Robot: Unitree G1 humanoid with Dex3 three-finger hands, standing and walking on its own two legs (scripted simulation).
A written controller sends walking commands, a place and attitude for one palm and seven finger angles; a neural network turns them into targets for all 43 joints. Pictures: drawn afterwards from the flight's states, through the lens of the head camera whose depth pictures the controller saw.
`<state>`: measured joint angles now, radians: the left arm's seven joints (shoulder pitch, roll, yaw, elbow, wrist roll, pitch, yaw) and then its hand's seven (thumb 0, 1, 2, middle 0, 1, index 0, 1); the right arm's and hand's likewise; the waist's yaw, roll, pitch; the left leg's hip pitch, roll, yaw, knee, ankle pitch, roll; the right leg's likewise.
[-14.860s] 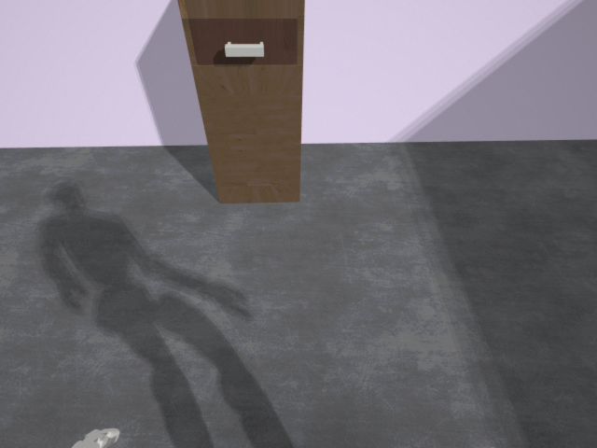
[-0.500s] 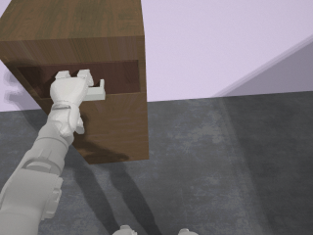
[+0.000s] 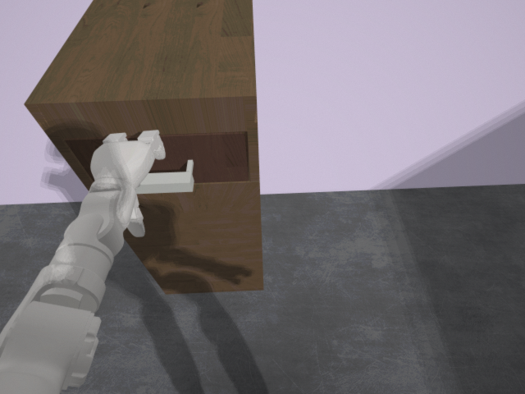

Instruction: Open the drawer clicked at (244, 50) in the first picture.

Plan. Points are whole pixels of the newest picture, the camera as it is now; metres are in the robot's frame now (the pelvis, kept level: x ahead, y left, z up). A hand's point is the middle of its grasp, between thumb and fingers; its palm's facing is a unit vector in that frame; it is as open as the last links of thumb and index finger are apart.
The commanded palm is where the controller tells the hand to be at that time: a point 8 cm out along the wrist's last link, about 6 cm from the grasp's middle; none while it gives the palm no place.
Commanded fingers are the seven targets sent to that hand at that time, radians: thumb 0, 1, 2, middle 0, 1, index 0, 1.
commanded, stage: re-aim the fingers above the handle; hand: left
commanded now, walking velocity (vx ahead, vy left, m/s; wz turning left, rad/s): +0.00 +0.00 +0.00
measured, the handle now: (162, 174) +0.52 +0.20 -0.01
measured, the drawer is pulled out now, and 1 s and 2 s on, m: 0.00 0.00 0.00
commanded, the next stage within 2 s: none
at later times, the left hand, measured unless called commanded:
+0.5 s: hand (139, 182) +0.45 +0.21 +0.05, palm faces -0.04 -0.05 -1.00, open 13.8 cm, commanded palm +0.42 +0.22 +0.11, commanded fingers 0.00 -0.50 0.30 -0.30 -1.20 -0.30 -1.20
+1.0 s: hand (140, 180) +0.45 +0.21 +0.06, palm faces -0.03 -0.04 -1.00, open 13.8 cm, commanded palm +0.43 +0.22 +0.11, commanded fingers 0.00 -0.50 0.30 -0.30 -1.20 -0.30 -1.20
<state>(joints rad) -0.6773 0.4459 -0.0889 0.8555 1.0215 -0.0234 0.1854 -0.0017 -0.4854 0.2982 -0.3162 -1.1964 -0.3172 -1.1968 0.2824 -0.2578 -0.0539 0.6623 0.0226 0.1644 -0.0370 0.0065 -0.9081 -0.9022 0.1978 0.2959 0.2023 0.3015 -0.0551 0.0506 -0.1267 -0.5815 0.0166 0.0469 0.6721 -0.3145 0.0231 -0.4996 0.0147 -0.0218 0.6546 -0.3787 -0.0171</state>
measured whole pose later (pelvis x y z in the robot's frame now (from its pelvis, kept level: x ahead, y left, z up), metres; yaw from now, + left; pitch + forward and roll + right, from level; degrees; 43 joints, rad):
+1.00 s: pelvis -0.01 +0.00 +0.00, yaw +0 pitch +14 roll -1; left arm -0.76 0.45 -0.08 0.93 1.04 -0.02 0.23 0.00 -0.49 0.30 -0.32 -1.20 -0.32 -1.20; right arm 0.32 -0.25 -0.06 0.68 0.02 0.13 -0.04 0.01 -0.91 -0.90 0.20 0.30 0.20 0.30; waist -0.08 0.05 -0.12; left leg -0.65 0.02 0.05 0.71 -0.31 0.03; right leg -0.56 0.02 -0.02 0.69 -0.37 -0.01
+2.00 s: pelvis +0.00 -0.01 +0.00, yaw +0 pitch +15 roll -1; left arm -0.71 0.46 -0.05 0.89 1.03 -0.02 0.21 0.00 -0.48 0.30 -0.32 -1.20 -0.32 -1.20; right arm 0.32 -0.26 -0.06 0.69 0.02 0.15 -0.04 0.01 -0.91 -0.90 0.20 0.30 0.20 0.30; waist -0.08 0.05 -0.13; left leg -0.62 0.03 0.04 0.69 -0.32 0.02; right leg -0.54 0.03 -0.02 0.67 -0.38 -0.03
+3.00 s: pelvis -0.01 +0.00 -0.02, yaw -1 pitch +19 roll -1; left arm -0.76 0.44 -0.04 1.03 1.08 -0.03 0.32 0.00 -0.48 0.30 -0.32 -1.20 -0.32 -1.20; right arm 0.35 -0.25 -0.06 0.72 0.00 0.12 -0.04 0.01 -0.91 -0.90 0.20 0.30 0.20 0.30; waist -0.11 0.05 -0.15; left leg -0.78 0.03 0.04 0.80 -0.35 0.02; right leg -0.69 0.03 -0.02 0.77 -0.40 -0.02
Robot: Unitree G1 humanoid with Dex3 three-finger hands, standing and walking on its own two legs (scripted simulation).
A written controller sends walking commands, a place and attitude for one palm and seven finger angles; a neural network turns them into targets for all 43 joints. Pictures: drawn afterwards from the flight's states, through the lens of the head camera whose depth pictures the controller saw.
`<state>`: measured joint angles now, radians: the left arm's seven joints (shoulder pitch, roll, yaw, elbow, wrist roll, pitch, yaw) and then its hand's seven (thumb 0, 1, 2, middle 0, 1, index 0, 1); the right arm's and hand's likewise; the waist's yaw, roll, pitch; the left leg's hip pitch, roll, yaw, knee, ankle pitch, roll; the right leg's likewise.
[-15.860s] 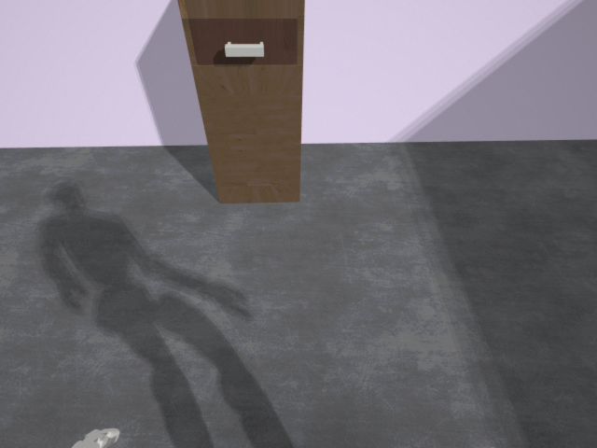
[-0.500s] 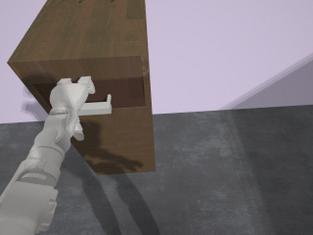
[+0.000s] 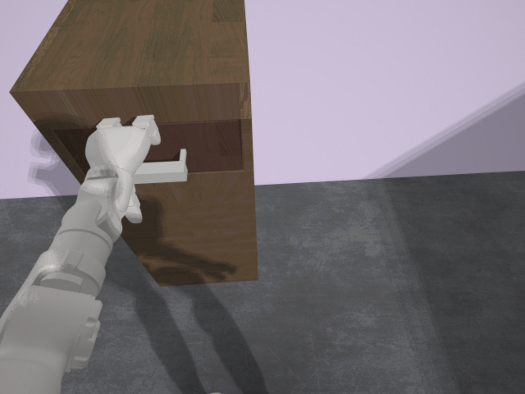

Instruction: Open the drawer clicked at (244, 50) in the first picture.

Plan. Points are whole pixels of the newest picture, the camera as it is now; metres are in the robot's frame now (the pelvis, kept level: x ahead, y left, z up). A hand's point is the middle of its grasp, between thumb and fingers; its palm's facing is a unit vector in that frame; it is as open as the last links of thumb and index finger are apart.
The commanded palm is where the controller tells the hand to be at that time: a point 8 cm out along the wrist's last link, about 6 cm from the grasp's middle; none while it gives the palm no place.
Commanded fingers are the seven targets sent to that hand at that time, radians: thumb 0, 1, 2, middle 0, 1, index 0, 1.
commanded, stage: re-aim the fingers above the handle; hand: left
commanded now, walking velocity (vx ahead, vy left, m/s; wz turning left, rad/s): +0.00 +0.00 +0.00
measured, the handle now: (155, 163) +0.53 +0.20 +0.00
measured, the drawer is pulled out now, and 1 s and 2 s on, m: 0.00 0.00 0.00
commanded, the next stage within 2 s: lower the fingers behind the handle in 1.10 s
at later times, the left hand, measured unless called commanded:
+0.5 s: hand (138, 167) +0.47 +0.20 +0.06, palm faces -0.02 -0.03 -1.00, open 13.8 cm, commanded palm +0.45 +0.21 +0.12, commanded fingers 0.00 -0.50 0.30 -0.30 -1.20 -0.30 -1.20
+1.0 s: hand (134, 168) +0.47 +0.21 +0.06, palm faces -0.04 -0.04 -1.00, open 13.8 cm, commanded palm +0.45 +0.21 +0.12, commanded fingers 0.00 -0.50 0.30 -0.30 -1.20 -0.30 -1.20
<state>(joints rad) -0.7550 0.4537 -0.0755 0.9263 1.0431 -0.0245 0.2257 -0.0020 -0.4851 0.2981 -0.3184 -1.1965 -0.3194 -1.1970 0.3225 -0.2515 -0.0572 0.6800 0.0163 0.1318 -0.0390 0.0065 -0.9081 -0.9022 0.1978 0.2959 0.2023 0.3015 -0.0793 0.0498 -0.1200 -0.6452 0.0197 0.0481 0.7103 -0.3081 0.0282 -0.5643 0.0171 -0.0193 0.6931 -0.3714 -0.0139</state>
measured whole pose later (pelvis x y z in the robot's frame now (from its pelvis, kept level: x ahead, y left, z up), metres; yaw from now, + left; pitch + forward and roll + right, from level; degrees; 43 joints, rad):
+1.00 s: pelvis +0.01 -0.01 +0.00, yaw +0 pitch +15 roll -1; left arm -0.71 0.46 -0.05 0.89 1.03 -0.02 0.21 0.00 -0.48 0.30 -0.32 -1.20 -0.32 -1.20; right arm 0.32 -0.26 -0.06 0.69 0.02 0.15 -0.04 0.01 -0.91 -0.90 0.20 0.30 0.20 0.30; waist -0.08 0.05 -0.13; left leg -0.62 0.03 0.04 0.69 -0.32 0.02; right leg -0.54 0.03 -0.02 0.67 -0.38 -0.03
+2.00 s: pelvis +0.00 +0.00 -0.01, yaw -1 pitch +19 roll -1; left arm -0.76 0.44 -0.04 1.03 1.08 -0.03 0.32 0.00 -0.48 0.30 -0.32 -1.20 -0.32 -1.20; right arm 0.35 -0.25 -0.06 0.72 0.00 0.12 -0.04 0.01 -0.91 -0.90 0.20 0.30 0.20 0.30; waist -0.11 0.05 -0.15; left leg -0.78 0.03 0.04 0.80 -0.35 0.02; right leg -0.69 0.03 -0.02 0.77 -0.40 -0.02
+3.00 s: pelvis +0.00 +0.00 -0.02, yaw -1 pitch +20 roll -2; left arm -0.74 0.43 -0.04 1.03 1.08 -0.01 0.37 0.00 -0.45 0.31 -0.29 -1.20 -0.32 -1.20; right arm 0.34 -0.24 -0.06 0.72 -0.01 0.13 -0.03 0.01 -0.91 -0.90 0.20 0.30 0.20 0.30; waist -0.11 0.05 -0.17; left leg -0.85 0.04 0.04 0.87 -0.38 0.02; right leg -0.76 0.04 -0.02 0.84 -0.43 -0.02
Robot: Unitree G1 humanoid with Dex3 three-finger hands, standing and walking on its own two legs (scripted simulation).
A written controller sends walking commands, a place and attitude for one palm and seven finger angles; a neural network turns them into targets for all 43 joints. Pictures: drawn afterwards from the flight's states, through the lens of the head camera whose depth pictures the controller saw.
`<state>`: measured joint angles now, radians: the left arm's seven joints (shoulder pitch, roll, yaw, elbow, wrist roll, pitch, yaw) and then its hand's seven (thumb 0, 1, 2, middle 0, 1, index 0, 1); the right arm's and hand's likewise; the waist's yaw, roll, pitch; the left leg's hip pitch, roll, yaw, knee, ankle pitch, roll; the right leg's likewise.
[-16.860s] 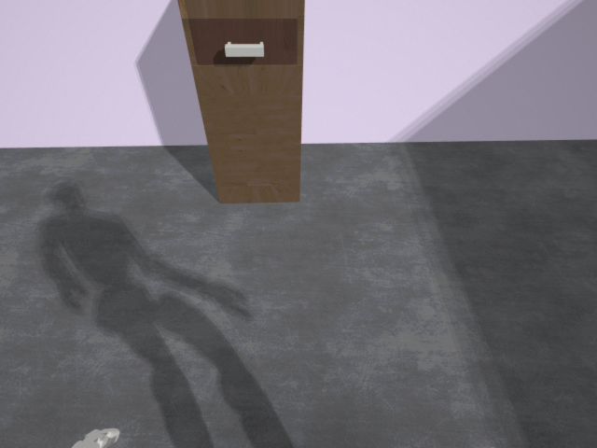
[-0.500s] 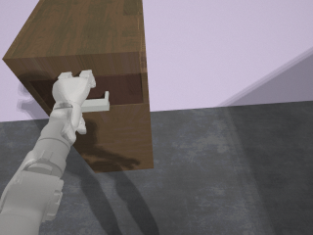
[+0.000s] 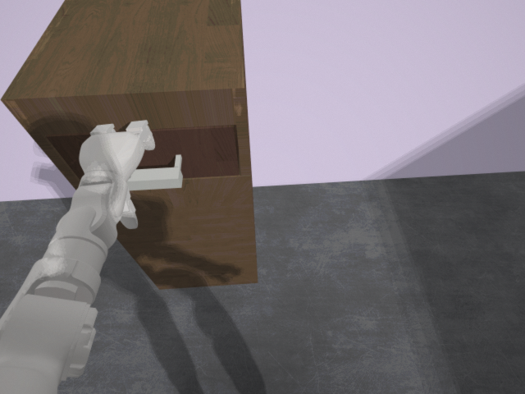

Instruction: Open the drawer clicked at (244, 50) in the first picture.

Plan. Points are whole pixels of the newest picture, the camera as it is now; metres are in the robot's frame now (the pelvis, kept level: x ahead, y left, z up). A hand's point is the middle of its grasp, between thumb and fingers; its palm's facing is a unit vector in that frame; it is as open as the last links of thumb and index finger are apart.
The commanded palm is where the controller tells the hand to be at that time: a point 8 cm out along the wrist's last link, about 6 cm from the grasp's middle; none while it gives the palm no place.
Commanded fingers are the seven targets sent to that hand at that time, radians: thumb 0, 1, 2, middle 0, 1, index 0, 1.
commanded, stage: re-aim the fingers above the handle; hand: left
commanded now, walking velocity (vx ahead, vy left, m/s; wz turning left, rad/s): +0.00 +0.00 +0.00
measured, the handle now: (149, 170) +0.52 +0.21 +0.00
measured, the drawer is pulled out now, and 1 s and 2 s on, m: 0.00 0.00 0.00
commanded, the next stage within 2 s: lower the fingers behind the handle in 0.10 s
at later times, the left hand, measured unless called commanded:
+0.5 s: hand (134, 183) +0.45 +0.21 +0.04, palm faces -0.05 -0.05 -1.00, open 13.8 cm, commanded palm +0.43 +0.22 +0.09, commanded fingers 0.00 -0.50 0.30 -0.30 -1.20 -0.30 -1.20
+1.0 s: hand (142, 192) +0.46 +0.21 +0.00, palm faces -0.07 -0.04 -1.00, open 13.8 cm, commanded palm +0.44 +0.22 +0.06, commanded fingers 0.00 -0.50 0.30 -0.30 -1.20 -0.30 -1.20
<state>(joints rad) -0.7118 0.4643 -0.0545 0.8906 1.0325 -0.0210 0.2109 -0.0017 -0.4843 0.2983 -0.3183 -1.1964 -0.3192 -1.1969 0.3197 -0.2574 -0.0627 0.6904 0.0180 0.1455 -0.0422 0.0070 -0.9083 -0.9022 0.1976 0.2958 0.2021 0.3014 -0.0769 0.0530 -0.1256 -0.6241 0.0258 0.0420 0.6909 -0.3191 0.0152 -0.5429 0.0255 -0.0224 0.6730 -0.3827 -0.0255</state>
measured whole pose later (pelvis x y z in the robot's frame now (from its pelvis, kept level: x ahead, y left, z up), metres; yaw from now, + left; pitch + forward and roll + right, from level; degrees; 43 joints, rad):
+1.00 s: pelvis -0.01 +0.01 -0.01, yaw -1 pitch +19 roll -1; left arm -0.76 0.44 -0.04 1.03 1.08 -0.03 0.32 0.00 -0.48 0.30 -0.32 -1.20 -0.32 -1.20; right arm 0.35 -0.25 -0.06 0.72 0.00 0.12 -0.04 0.01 -0.91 -0.90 0.20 0.30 0.20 0.30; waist -0.11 0.05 -0.15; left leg -0.78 0.03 0.04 0.80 -0.35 0.02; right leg -0.69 0.03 -0.02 0.77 -0.40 -0.02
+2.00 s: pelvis -0.01 +0.01 -0.02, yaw -1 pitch +20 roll -2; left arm -0.74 0.43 -0.04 1.03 1.08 -0.01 0.37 0.00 -0.45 0.31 -0.29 -1.20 -0.32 -1.20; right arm 0.34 -0.24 -0.06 0.72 -0.01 0.13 -0.03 0.01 -0.91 -0.90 0.20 0.30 0.20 0.30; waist -0.11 0.05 -0.17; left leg -0.85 0.04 0.04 0.87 -0.38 0.02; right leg -0.76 0.04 -0.02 0.84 -0.43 -0.02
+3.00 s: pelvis -0.01 +0.01 -0.02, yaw -2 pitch +19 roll -1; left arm -0.63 0.41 -0.05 0.94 1.08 0.00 0.38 0.00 0.64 0.76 -0.26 -1.31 -0.31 -1.30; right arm 0.34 -0.24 -0.07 0.71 0.00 0.14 -0.03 0.01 -0.91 -0.90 0.20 0.30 0.20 0.30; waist -0.09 0.05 -0.17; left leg -0.80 0.04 0.06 0.84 -0.38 0.03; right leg -0.72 0.04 0.00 0.81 -0.43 -0.01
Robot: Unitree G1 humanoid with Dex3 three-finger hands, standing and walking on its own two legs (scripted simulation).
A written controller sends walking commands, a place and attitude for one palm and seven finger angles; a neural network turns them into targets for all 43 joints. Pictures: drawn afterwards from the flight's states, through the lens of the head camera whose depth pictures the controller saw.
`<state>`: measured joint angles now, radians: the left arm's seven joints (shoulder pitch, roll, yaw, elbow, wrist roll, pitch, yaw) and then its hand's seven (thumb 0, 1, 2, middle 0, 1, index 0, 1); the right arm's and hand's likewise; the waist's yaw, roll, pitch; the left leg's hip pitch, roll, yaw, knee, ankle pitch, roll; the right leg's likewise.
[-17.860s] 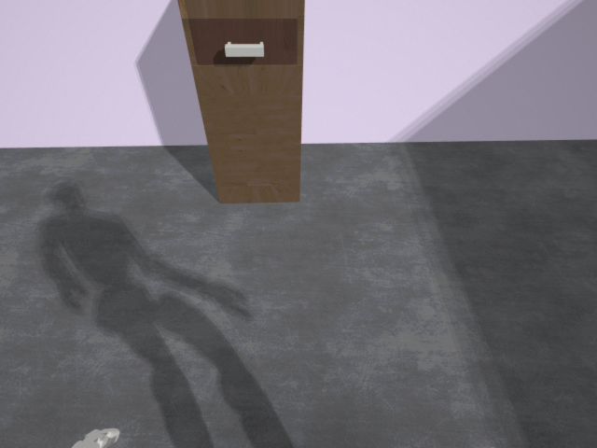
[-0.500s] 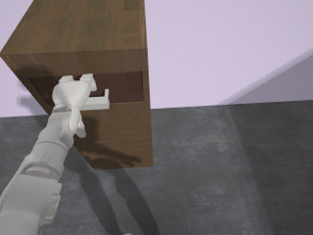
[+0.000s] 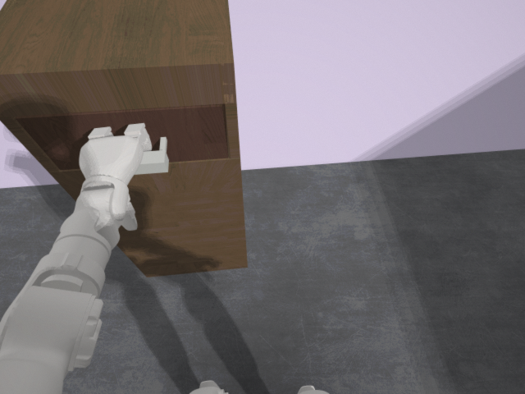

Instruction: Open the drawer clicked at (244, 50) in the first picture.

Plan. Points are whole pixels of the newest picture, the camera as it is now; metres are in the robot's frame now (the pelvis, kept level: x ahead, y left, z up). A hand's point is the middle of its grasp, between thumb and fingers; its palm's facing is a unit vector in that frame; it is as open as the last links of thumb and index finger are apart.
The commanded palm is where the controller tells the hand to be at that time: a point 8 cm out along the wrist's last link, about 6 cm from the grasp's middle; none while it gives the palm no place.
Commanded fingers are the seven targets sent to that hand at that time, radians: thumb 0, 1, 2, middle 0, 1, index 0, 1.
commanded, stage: lower the fingers behind the handle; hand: left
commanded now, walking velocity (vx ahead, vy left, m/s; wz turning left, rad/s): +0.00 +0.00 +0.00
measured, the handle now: (133, 153) +0.52 +0.21 +0.01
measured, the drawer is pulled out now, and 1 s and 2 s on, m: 0.00 0.00 0.01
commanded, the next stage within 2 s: close the thumb around the handle in 0.80 s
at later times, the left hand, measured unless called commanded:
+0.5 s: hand (130, 186) +0.46 +0.21 +0.00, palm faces -0.05 -0.03 -1.00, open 13.8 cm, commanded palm +0.44 +0.21 +0.05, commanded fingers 0.00 -0.50 0.30 -0.30 -1.20 -0.30 -1.20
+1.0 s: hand (129, 186) +0.46 +0.21 +0.00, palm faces -0.06 -0.04 -1.00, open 13.6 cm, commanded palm +0.44 +0.21 +0.05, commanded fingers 0.00 -0.16 0.44 -0.32 -1.24 -0.32 -1.24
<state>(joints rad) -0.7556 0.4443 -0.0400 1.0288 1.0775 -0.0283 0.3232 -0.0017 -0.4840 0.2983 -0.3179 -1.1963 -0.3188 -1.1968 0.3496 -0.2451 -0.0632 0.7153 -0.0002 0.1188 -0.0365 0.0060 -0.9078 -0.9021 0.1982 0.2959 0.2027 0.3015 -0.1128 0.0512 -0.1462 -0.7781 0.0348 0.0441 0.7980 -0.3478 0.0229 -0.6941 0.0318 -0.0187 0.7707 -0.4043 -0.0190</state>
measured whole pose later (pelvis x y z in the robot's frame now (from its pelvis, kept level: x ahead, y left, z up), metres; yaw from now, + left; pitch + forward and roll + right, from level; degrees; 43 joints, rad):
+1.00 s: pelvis +0.00 +0.00 -0.01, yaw +0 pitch +20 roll -2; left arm -0.74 0.43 -0.04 1.03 1.08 -0.01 0.37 0.00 -0.45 0.31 -0.29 -1.20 -0.32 -1.20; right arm 0.34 -0.24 -0.06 0.72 -0.01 0.13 -0.03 0.01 -0.91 -0.90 0.20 0.30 0.20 0.30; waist -0.11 0.05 -0.17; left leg -0.85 0.04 0.04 0.87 -0.38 0.02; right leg -0.76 0.04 -0.02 0.84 -0.43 -0.02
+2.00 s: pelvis +0.00 +0.00 +0.00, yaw -1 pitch +19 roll -1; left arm -0.63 0.41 -0.05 0.94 1.08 0.00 0.38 0.00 0.64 0.76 -0.26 -1.31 -0.31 -1.30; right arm 0.34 -0.24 -0.07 0.71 0.00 0.14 -0.03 0.01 -0.91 -0.90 0.20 0.30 0.20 0.30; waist -0.09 0.05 -0.17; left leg -0.80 0.04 0.06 0.84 -0.38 0.03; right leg -0.72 0.04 0.00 0.81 -0.43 -0.01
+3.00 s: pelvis +0.00 -0.01 +0.00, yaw +0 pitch +11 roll +0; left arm -0.08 0.33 -0.12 0.42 1.05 0.06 0.40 0.02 0.62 0.79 -0.26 -1.32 -0.35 -1.30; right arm 0.21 -0.23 -0.05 0.66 0.00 0.12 -0.03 0.01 -0.91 -0.90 0.20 0.30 0.20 0.30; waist -0.01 0.06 -0.14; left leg -0.61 0.03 0.05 0.78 -0.36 0.00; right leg -0.54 0.03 -0.01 0.79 -0.44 -0.04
